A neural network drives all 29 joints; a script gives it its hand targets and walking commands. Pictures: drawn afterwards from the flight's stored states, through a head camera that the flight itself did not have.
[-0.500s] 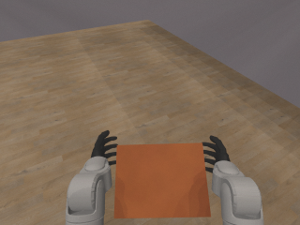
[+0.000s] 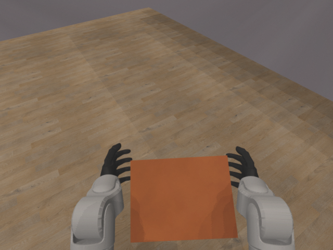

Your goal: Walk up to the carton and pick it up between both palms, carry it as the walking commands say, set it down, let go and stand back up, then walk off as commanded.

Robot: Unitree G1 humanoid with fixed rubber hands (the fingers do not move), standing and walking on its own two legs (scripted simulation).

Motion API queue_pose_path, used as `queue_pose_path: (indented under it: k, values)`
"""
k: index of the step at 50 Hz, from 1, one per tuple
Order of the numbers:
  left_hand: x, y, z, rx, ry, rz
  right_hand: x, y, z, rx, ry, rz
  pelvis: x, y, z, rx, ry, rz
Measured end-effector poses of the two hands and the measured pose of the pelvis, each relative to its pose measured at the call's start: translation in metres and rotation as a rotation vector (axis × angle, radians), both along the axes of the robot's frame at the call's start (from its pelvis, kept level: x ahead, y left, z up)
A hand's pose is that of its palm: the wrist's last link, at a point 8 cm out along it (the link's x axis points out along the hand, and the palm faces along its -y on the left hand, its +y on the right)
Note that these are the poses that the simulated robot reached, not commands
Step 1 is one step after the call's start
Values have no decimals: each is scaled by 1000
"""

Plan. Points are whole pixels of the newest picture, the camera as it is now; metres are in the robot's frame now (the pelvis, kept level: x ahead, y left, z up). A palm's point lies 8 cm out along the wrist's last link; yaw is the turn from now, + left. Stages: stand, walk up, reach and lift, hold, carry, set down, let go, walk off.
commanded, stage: carry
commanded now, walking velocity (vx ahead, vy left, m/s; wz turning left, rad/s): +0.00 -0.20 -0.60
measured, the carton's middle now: (179, 193) +0.26 +0.01 -0.01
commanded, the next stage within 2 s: none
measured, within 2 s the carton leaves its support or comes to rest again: neither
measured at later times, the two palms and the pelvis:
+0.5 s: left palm (138, 184) +0.22 +0.09 +0.11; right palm (290, 201) +0.20 -0.20 +0.11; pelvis -0.03 -0.04 +0.01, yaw -5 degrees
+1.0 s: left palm (147, 201) +0.19 +0.07 +0.11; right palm (305, 213) +0.18 -0.22 +0.10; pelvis -0.05 -0.07 +0.02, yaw -3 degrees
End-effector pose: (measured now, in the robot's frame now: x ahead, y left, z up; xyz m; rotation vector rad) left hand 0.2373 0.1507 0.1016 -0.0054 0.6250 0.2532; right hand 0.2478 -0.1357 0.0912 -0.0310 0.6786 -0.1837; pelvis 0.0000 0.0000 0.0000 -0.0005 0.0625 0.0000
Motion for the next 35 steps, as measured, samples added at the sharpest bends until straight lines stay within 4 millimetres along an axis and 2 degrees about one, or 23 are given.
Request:
queue_pose_path:
  k: [3,6,14,18,24,30,35]
  values:
    - [1,-18,-9,2,21,-40,-7,-19,-7,5,16,-40,-4,-9,-2,3,12,-3]
    - [1,-28,-15,2,36,-66,-16,-29,-10,2,25,-67,-9,-13,-2,-1,15,-11]
    - [-11,-26,-21,-39,23,-44,-30,-26,-3,-22,8,-48,-22,-16,-1,-2,32,-29]
    - [-19,-30,-10,-47,30,-46,-39,-31,6,-13,18,-49,-24,-20,8,-16,31,-59]
    - [-16,-56,11,-26,-35,-84,-44,-57,19,-9,-43,-85,-26,-37,11,-13,17,-81]
    - [-16,-84,3,20,16,-134,-49,-85,7,2,2,-109,-31,-55,14,2,-4,-67]
    - [-27,-93,8,32,2,-118,-58,-92,12,13,-19,-108,-38,-64,15,7,-5,-63]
